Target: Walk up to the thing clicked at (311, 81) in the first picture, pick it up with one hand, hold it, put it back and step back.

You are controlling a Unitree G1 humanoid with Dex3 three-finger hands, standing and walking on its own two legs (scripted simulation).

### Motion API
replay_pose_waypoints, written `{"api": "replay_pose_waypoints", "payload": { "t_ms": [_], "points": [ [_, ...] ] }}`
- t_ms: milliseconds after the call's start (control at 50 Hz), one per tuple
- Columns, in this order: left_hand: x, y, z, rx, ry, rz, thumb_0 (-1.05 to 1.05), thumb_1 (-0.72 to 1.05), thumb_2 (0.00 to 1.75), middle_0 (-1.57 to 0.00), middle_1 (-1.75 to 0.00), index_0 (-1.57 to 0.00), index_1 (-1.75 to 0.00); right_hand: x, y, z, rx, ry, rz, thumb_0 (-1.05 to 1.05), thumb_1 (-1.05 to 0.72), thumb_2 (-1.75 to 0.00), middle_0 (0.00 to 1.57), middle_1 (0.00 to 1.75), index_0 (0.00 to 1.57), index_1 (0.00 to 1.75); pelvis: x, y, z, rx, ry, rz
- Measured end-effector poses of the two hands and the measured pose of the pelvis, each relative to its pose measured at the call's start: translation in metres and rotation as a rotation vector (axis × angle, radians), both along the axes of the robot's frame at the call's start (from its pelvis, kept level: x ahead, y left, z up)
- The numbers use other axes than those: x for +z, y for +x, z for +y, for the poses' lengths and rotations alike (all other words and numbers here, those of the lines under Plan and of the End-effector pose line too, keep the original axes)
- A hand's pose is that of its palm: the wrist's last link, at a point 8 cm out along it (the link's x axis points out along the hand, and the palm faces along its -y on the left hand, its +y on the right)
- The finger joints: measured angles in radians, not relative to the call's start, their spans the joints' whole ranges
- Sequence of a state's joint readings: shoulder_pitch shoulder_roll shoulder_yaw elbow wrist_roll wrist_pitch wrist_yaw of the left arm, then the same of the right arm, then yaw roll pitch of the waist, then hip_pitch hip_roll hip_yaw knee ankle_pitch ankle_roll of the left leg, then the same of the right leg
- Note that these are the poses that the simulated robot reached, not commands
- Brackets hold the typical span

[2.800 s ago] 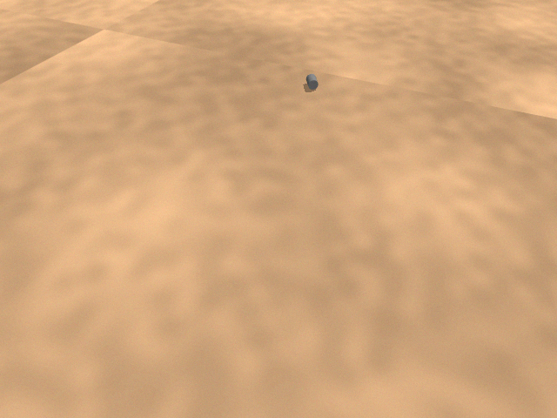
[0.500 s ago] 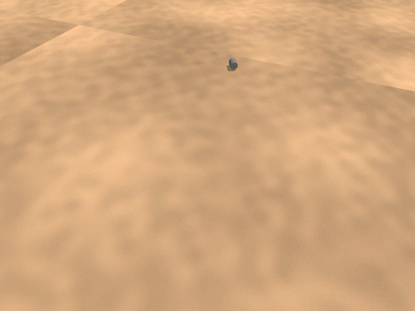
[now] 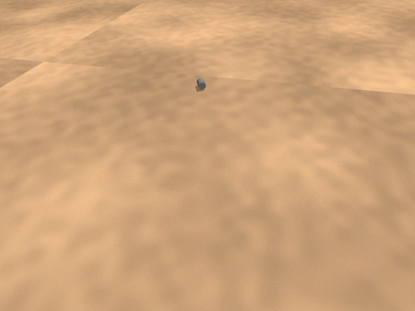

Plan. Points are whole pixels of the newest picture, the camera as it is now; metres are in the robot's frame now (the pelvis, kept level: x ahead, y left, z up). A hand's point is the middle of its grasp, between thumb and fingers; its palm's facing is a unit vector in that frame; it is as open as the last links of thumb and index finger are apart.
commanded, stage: walk up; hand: left
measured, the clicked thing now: (201, 83) +2.27 +0.15 -0.72
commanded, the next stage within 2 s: none
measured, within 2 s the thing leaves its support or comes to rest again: neither
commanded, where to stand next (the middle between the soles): +1.87 -0.06 m, yaw -4 degrees
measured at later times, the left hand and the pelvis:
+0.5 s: hand (105, 252) +0.33 +0.30 -0.15, palm faces -0.07 -0.94 -0.34, open 7.4 cm; pelvis +0.28 +0.02 +0.01, yaw -3 degrees
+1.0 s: hand (157, 139) +0.71 +0.21 -0.09, palm faces -0.06 -0.91 -0.40, open 7.3 cm; pelvis +0.60 -0.06 +0.02, yaw -4 degrees
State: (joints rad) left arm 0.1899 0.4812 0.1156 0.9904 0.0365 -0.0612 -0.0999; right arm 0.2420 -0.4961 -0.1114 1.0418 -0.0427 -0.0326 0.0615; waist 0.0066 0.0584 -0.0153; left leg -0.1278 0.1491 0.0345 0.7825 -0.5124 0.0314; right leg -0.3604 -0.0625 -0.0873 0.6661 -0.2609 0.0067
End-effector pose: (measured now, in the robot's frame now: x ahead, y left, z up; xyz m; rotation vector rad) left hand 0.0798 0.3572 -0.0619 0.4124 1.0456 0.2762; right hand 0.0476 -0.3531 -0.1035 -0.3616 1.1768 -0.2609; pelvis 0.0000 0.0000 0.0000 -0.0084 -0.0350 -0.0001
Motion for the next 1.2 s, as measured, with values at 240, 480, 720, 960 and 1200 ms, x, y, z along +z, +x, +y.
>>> {"api": "replay_pose_waypoints", "payload": {
  "t_ms": [240, 480, 720, 960, 1200],
  "points": [
    [-0.014, 0.05, -0.047, 0.045, -0.107, 0.127, 0.0, 0.9, 0.9, -0.21, -0.3, -0.21, -0.3, 0.034, 0.174, 0.02, 0.122, 0.09, -0.111, 0.01, -0.91, -0.9, 0.2, 0.3, 0.2, 0.3, 0.024, 0.113, -0.015, -0.025, -0.026, 0.005],
    [-0.056, 0.225, -0.016, -0.007, -0.122, 0.197, 0.01, 0.91, 0.9, -0.21, -0.3, -0.21, -0.3, 0.036, 0.338, 0.048, 0.088, 0.015, -0.189, 0.01, -0.91, -0.9, 0.2, 0.3, 0.2, 0.3, 0.002, 0.272, 0.017, -0.045, 0.009, 0.017],
    [-0.004, 0.476, -0.041, -0.191, -0.097, 0.02, 0.0, 0.91, 0.9, -0.21, -0.3, -0.21, -0.3, 0.029, 0.373, 0.021, -0.074, 0.045, -0.029, 0.01, -0.9, -0.9, 0.21, 0.3, 0.21, 0.3, 0.021, 0.42, -0.001, -0.083, 0.045, 0.008],
    [0.007, 0.618, -0.1, -0.125, -0.054, -0.059, 0.0, 0.91, 0.9, -0.21, -0.3, -0.21, -0.3, -0.009, 0.548, -0.024, -0.048, 0.101, 0.009, 0.01, -0.91, -0.9, 0.2, 0.3, 0.2, 0.3, 0.012, 0.575, -0.053, -0.071, 0.016, 0.0],
    [-0.018, 0.666, -0.083, -0.004, -0.09, 0.134, 0.0, 0.9, 0.9, -0.21, -0.3, -0.21, -0.3, 0.027, 0.764, -0.018, 0.097, 0.078, -0.084, 0.01, -0.91, -0.9, 0.2, 0.3, 0.2, 0.3, 0.018, 0.715, -0.051, -0.049, -0.029, 0.021]
  ]
}}
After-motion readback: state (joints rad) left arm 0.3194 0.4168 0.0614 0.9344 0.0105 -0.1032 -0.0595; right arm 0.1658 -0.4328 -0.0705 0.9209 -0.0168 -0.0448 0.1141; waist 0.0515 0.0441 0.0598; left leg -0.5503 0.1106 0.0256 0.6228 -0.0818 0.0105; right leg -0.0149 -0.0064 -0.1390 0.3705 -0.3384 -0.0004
